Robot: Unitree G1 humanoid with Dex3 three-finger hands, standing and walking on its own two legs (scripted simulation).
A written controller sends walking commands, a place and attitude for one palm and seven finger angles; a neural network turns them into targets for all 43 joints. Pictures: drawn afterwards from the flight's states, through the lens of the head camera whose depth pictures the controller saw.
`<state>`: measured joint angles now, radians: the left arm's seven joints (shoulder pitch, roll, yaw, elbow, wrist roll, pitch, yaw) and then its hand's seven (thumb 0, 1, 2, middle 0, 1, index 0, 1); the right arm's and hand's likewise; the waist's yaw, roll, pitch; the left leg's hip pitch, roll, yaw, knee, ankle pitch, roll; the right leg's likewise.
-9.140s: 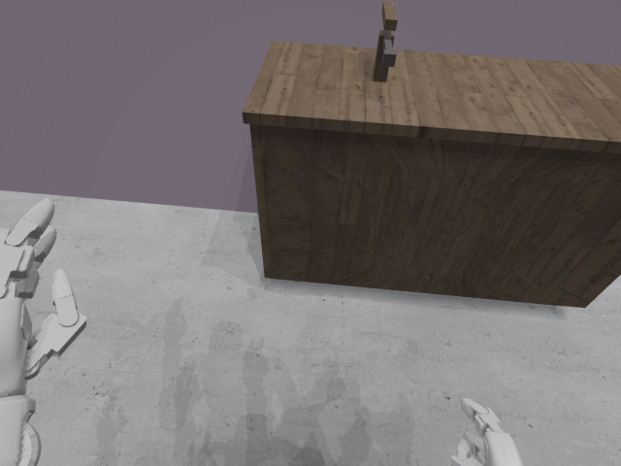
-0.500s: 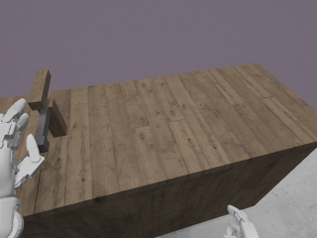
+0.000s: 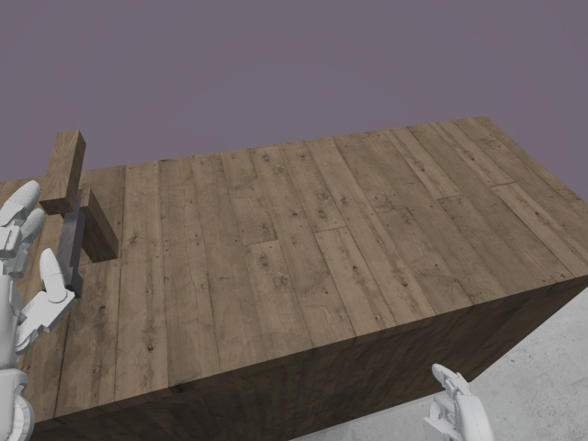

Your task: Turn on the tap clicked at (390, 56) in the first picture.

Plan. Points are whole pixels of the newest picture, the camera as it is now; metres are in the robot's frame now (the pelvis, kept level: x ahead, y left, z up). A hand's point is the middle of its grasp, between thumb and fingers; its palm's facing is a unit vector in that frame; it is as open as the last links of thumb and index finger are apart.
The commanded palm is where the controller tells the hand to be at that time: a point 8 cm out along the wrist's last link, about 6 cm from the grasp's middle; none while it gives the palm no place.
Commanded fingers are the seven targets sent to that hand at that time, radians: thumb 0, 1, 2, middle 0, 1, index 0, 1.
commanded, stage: look again from close up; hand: left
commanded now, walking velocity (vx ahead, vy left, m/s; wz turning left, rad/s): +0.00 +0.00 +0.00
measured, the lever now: (63, 284) +0.25 +0.29 +0.12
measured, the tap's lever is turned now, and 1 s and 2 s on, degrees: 0 0 0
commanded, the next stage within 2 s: shuffle to correct the standing spot in 0.26 s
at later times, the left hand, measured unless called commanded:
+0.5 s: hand (39, 304) +0.20 +0.27 +0.16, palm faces +0.39 -0.85 -0.36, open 7.4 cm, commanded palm +0.14 +0.29 +0.17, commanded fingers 0.00 0.90 0.90 -0.20 -0.30 -0.20 -0.30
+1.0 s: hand (56, 364) +0.15 +0.22 +0.17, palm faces +0.32 -0.85 -0.41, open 7.4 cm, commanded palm +0.08 +0.27 +0.17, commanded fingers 0.00 0.90 0.90 -0.20 -0.30 -0.20 -0.30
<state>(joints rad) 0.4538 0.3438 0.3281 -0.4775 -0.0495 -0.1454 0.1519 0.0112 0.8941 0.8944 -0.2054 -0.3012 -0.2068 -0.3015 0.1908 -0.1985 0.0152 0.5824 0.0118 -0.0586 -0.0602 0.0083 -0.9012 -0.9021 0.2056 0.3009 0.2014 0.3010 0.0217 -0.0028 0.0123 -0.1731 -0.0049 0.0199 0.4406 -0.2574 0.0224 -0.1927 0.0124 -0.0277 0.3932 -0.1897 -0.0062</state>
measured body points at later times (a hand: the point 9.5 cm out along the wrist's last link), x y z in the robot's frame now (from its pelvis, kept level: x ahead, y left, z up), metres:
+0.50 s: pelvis -0.03 +0.02 +0.00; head +0.00 +0.04 +0.44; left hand +0.17 +0.31 +0.18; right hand +0.13 -0.22 -0.08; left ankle -0.01 +0.10 -0.74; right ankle +0.01 -0.12 -0.74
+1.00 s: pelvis -0.09 -0.01 -0.01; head -0.01 +0.03 +0.43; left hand +0.12 +0.27 +0.19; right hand +0.09 -0.24 -0.09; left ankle -0.09 +0.09 -0.73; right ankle +0.01 -0.12 -0.74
